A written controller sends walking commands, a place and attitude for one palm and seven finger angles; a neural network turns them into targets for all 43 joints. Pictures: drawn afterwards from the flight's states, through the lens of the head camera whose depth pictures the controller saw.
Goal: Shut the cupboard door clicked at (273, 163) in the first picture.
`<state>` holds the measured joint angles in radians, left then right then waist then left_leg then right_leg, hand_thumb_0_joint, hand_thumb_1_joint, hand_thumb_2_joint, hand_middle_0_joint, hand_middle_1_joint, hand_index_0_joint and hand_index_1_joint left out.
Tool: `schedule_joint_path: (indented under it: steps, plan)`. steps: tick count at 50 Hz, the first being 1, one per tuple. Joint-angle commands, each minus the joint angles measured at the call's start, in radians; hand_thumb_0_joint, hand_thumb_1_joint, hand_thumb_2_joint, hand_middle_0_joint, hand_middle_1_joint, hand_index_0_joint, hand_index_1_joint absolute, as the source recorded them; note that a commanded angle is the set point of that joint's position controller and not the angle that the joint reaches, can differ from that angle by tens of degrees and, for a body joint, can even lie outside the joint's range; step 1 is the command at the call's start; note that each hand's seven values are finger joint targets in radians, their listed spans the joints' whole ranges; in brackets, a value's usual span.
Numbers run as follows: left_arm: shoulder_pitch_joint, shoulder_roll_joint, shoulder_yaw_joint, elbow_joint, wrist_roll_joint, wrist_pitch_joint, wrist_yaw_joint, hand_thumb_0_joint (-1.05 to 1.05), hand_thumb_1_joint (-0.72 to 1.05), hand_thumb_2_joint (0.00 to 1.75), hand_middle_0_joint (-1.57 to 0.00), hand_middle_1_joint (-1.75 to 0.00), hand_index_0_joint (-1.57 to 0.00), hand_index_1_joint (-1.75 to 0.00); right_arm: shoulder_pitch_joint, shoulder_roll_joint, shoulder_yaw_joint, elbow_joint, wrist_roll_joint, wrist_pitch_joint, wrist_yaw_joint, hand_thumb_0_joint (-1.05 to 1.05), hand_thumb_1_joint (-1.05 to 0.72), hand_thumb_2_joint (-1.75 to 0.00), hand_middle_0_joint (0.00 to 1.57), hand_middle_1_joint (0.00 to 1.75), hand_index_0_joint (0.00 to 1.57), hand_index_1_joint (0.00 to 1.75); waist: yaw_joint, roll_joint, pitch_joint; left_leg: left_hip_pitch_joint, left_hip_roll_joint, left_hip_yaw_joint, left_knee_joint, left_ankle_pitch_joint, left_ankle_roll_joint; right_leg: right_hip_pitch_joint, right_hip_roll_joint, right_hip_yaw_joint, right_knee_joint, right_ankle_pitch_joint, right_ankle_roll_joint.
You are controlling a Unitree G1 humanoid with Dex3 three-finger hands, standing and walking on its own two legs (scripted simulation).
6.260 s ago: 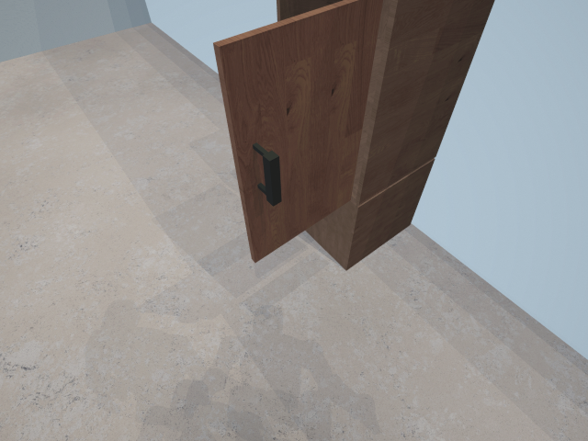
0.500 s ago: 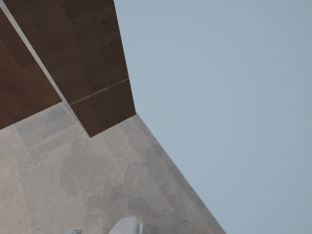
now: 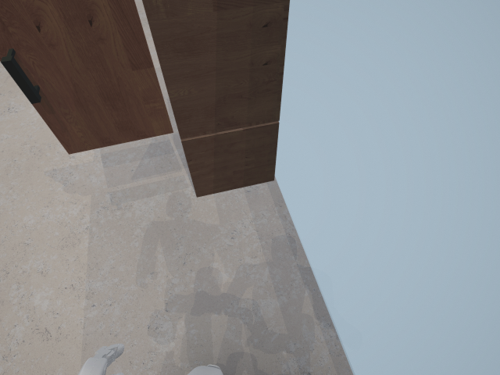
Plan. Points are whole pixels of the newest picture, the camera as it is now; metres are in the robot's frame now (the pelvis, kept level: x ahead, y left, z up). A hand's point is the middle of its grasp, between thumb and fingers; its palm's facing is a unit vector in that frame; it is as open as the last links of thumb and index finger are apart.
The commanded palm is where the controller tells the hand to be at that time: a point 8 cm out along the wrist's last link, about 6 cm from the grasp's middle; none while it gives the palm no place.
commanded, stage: turn to face it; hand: left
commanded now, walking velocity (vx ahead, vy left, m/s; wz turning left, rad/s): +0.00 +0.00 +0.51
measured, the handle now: (23, 76) +0.79 +0.66 -0.01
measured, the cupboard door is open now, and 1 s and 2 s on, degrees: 92 92 92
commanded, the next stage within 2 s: take the last steps up to it in 0.42 s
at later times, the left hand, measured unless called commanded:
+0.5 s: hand out of the picture +0.01 +0.21 -0.16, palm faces +0.27 -0.93 -0.25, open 7.4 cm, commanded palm none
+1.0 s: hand out of the picture -0.07 +0.20 -0.17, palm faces +0.48 -0.86 -0.19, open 7.4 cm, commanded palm none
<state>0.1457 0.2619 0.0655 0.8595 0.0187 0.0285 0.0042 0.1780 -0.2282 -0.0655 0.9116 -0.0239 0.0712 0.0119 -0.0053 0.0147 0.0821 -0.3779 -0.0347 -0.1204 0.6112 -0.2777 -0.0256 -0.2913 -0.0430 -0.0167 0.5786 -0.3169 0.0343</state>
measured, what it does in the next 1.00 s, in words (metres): steps on the spot, turning left: left foot, then right foot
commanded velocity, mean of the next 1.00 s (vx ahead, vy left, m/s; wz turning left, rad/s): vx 0.15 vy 0.07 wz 0.25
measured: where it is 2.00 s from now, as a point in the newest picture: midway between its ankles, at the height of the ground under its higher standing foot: (190, 314)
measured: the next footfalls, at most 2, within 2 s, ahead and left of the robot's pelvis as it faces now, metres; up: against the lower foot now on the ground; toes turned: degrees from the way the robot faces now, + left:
left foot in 0.30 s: +0.04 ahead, +0.13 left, +0.00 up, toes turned +13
right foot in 0.58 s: +0.08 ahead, -0.13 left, +0.00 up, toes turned +11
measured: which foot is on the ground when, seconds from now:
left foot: down 0.00-0.00, up 0.02-0.28, down 0.30-0.58, up 0.60-0.96, down 0.98-1.00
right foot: down 0.00-0.28, up 0.30-0.56, down 0.58-0.96, up 0.98-1.00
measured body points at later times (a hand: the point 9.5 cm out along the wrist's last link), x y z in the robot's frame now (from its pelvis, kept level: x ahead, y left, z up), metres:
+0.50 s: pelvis +0.01 -0.01 +0.01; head +0.05 +0.01 +0.45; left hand +0.00 +0.26 -0.14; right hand +0.17 -0.22 -0.13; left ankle +0.00 +0.12 -0.73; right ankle +0.02 -0.14 -0.69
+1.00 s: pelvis +0.06 +0.05 +0.00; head +0.09 +0.08 +0.45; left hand -0.10 +0.24 -0.16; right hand +0.26 -0.13 -0.13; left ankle +0.05 +0.18 -0.73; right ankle +0.04 -0.13 -0.71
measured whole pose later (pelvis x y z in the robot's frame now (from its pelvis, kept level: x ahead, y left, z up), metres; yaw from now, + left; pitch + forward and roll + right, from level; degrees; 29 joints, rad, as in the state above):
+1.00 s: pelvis +0.06 +0.05 +0.00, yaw +24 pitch +0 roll +0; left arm 0.38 0.19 0.06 1.09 0.03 0.00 -0.02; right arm 0.13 -0.22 -0.05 0.95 -0.03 -0.01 0.03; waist 0.05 -0.03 0.07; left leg -0.34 0.03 0.09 0.57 -0.23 0.02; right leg -0.19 -0.17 -0.13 0.73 -0.48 0.06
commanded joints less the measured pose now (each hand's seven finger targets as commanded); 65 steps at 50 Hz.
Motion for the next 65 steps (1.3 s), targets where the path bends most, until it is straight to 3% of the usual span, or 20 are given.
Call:
schedule_joint_path:
  steps: [1, 5, 9, 12, 13, 14, 15, 26, 27, 29, 30, 35, 42, 46, 47, 48, 49, 53, 61, 65]
  plan:
    - [0.095, 0.185, 0.043, -0.05, 0.009, -0.034, 0.03, 0.0, 0.9, 0.9, -0.2, -0.3, -0.2, -0.3, -0.081, -0.13, -0.047, -0.121, 0.006, -0.024, 0.0, 0.0, -0.9, -0.9, 0.2, 0.3, 0.2, 0.3, 0.039, -0.251, -0.103, -0.206, 0.015, 0.041, 0.53, -0.292, -0.001, 0.13, -0.406, 0.334, -0.307, 0.153, -0.211]
    - [0.049, 0.124, 0.025, -0.054, 0.008, -0.036, 0.03, 0.0, 0.9, 0.9, -0.2, -0.3, -0.2, -0.3, -0.087, -0.071, -0.022, -0.093, 0.01, -0.018, 0.014, 0.0, -0.9, -0.9, 0.2, 0.3, 0.2, 0.3, 0.013, -0.261, -0.074, -0.161, 0.049, 0.136, 0.417, -0.22, -0.031, 0.185, -0.272, 0.033, -0.185, 0.583, -0.152]
    - [0.126, 0.171, 0.038, -0.014, 0.011, -0.036, 0.028, 0.0, 0.9, 0.9, -0.2, -0.3, -0.2, -0.3, -0.117, -0.048, -0.004, -0.085, 0.016, -0.03, 0.016, 0.0, -0.9, -0.9, 0.2, 0.3, 0.2, 0.3, 0.048, -0.226, -0.098, -0.043, 0.021, 0.207, 0.143, -0.184, -0.023, 0.243, -0.285, 0.01, -0.12, 0.689, -0.141]
    - [0.104, 0.165, 0.038, -0.001, 0.0, -0.031, 0.02, 0.0, 0.9, 0.9, -0.2, -0.3, -0.2, -0.3, -0.039, -0.075, -0.005, -0.058, 0.012, -0.039, 0.011, 0.0, -0.9, -0.9, 0.2, 0.3, 0.2, 0.3, -0.001, -0.194, -0.116, 0.152, 0.016, 0.204, -0.112, 0.017, -0.001, 0.149, -0.253, -0.045, -0.015, 0.553, -0.071]
    - [0.093, 0.142, 0.036, -0.014, -0.009, -0.027, 0.017, 0.0, 0.9, 0.9, -0.2, -0.3, -0.2, -0.3, 0.018, -0.131, -0.019, -0.048, 0.006, -0.05, 0.006, 0.0, -0.9, -0.9, 0.2, 0.3, 0.2, 0.3, -0.035, -0.072, -0.163, 0.301, 0.1, 0.125, -0.187, 0.22, 0.035, 0.044, -0.221, -0.088, 0.112, 0.452, -0.023]
    - [0.095, 0.075, 0.02, -0.044, -0.016, -0.021, 0.012, 0.0, 0.9, 0.9, -0.2, -0.3, -0.2, -0.3, 0.08, -0.233, -0.041, -0.04, -0.005, -0.057, -0.002, 0.0, -0.9, -0.9, 0.2, 0.3, 0.2, 0.3, -0.06, 0.22, -0.203, 0.43, 0.361, -0.213, -0.203, 0.575, 0.173, -0.182, -0.091, -0.137, 0.315, -0.083, 0.048]
    - [0.042, 0.063, 0.004, -0.065, -0.008, -0.012, 0.017, 0.0, 0.9, 0.9, -0.2, -0.3, -0.2, -0.3, 0.114, -0.269, -0.045, -0.027, -0.004, -0.047, -0.011, 0.0, -0.9, -0.9, 0.2, 0.3, 0.2, 0.3, -0.077, 0.22, -0.186, 0.357, 0.454, -0.259, -0.231, 0.627, 0.272, -0.205, -0.065, -0.05, 0.429, -0.363, 0.036]
    - [0.153, 0.034, 0.006, 0.064, -0.006, -0.013, 0.005, 0.0, 0.9, 0.9, -0.2, -0.3, -0.2, -0.3, -0.071, -0.163, -0.017, -0.04, 0.003, -0.043, -0.029, 0.0, -0.9, -0.9, 0.2, 0.3, 0.2, 0.3, 0.038, 0.111, -0.131, 0.068, 0.209, -0.064, -0.189, 0.174, 0.134, 0.144, 0.016, -0.061, -0.052, 0.033, 0.006]
    - [0.186, 0.071, 0.012, 0.072, 0.0, -0.026, 0.009, 0.0, 0.9, 0.9, -0.2, -0.3, -0.2, -0.3, -0.072, -0.13, -0.014, -0.043, 0.01, -0.042, -0.023, 0.0, -0.9, -0.9, 0.2, 0.3, 0.2, 0.3, 0.054, 0.015, -0.134, 0.007, 0.131, -0.003, -0.101, 0.028, 0.081, 0.219, -0.048, 0.017, -0.197, 0.039, -0.005]
    - [0.197, 0.21, 0.039, 0.047, 0.014, -0.033, 0.008, 0.0, 0.9, 0.9, -0.2, -0.3, -0.2, -0.3, -0.102, -0.091, -0.01, -0.087, 0.008, -0.034, -0.003, 0.0, -0.9, -0.9, 0.2, 0.3, 0.2, 0.3, 0.09, -0.267, -0.043, -0.184, -0.009, 0.102, 0.312, -0.331, 0.009, 0.145, -0.42, 0.44, -0.44, -0.248, -0.187]
    - [0.183, 0.173, 0.036, 0.048, 0.009, -0.043, 0.013, 0.0, 0.9, 0.9, -0.2, -0.3, -0.2, -0.3, -0.143, -0.105, -0.02, -0.083, 0.0, -0.032, -0.002, 0.0, -0.9, -0.9, 0.2, 0.3, 0.2, 0.3, 0.078, -0.269, 0.01, -0.246, 0.026, 0.047, 0.455, -0.258, 0.015, 0.115, -0.394, 0.469, -0.436, -0.192, -0.2]
    - [0.181, 0.1, 0.026, 0.067, 0.005, -0.078, 0.01, 0.0, 0.9, 0.9, -0.2, -0.3, -0.2, -0.3, -0.113, -0.06, -0.013, -0.035, 0.002, -0.038, 0.026, 0.0, -0.9, -0.9, 0.2, 0.3, 0.2, 0.3, 0.052, -0.178, -0.023, -0.241, 0.081, 0.111, 0.447, -0.053, -0.018, 0.215, -0.296, 0.126, -0.378, 0.077, -0.138]
    - [0.272, 0.121, 0.038, 0.152, 0.014, -0.087, 0.006, 0.0, 0.9, 0.9, -0.2, -0.3, -0.2, -0.3, -0.183, -0.02, 0.005, -0.052, 0.008, -0.059, 0.042, 0.0, -0.9, -0.9, 0.2, 0.3, 0.2, 0.3, 0.09, -0.202, -0.018, -0.16, 0.082, 0.192, 0.115, -0.074, -0.014, 0.285, -0.342, 0.046, -0.346, 0.185, -0.143]
    - [0.188, 0.133, 0.046, 0.149, 0.007, -0.076, -0.001, 0.0, 0.9, 0.9, -0.2, -0.3, -0.2, -0.3, 0.002, -0.048, 0.005, 0.006, 0.004, -0.083, 0.031, 0.0, -0.9, -0.9, 0.2, 0.3, 0.2, 0.3, -0.011, -0.149, -0.05, 0.229, 0.019, 0.287, -0.141, 0.024, 0.012, 0.071, -0.274, -0.071, -0.193, 0.154, -0.081]
    - [0.175, 0.093, 0.039, 0.139, 0.006, -0.072, -0.008, 0.0, 0.9, 0.9, -0.2, -0.3, -0.2, -0.3, 0.132, -0.119, -0.013, 0.042, 0.001, -0.09, 0.019, 0.0, -0.9, -0.9, 0.2, 0.3, 0.2, 0.3, -0.068, 0.015, -0.103, 0.431, 0.079, 0.205, -0.186, -0.027, 0.039, -0.059, -0.209, -0.131, 0.031, 0.111, -0.049]
    - [0.161, 0.02, 0.024, 0.1, -0.003, -0.066, -0.016, 0.0, 0.9, 0.9, -0.2, -0.3, -0.2, -0.3, 0.287, -0.237, -0.045, 0.075, -0.016, -0.096, 0.001, 0.0, -0.9, -0.9, 0.2, 0.3, 0.2, 0.3, -0.128, 0.322, -0.156, 0.565, 0.357, -0.206, -0.29, -0.11, 0.151, -0.307, -0.059, -0.213, 0.358, -0.249, 0.009]
    - [0.064, 0.005, 0.011, 0.05, 0.001, -0.064, -0.012, 0.0, 0.9, 0.9, -0.2, -0.3, -0.2, -0.3, 0.359, -0.263, -0.045, 0.095, -0.011, -0.085, -0.02, 0.0, -0.9, -0.9, 0.2, 0.3, 0.2, 0.3, -0.147, 0.259, -0.134, 0.502, 0.436, -0.304, -0.392, -0.148, 0.229, -0.406, -0.035, -0.094, 0.554, -0.315, -0.015]
    - [0.086, 0.0, 0.009, 0.105, 0.01, -0.055, -0.022, 0.0, 0.9, 0.9, -0.2, -0.3, -0.2, -0.3, 0.128, -0.11, 0.002, 0.044, -0.009, -0.108, -0.032, 0.0, -0.9, -0.9, 0.2, 0.3, 0.2, 0.3, -0.018, 0.16, -0.031, 0.201, 0.333, -0.12, -0.433, -0.167, 0.199, -0.344, -0.114, -0.017, 0.625, -0.078, -0.039]
    - [0.027, -0.028, -0.003, 0.079, 0.006, -0.046, -0.029, 0.0, 0.9, 0.9, -0.2, -0.3, -0.2, -0.3, 0.155, -0.103, 0.002, 0.098, -0.009, -0.121, -0.023, 0.0, -0.9, -0.9, 0.2, 0.3, 0.2, 0.3, 0.014, 0.045, 0.001, 0.14, 0.293, 0.037, -0.437, -0.04, 0.217, -0.084, -0.052, -0.082, 0.154, 0.006, -0.032]
    - [0.2, 0.044, 0.025, 0.128, 0.011, -0.061, -0.023, 0.0, 0.9, 0.9, -0.2, -0.3, -0.2, -0.3, 0.129, -0.071, 0.012, 0.112, 0.002, -0.115, -0.018, 0.0, -0.9, -0.9, 0.2, 0.3, 0.2, 0.3, 0.106, -0.061, -0.017, -0.053, 0.148, 0.155, -0.147, -0.14, 0.116, 0.297, -0.056, -0.019, -0.097, -0.005, -0.06]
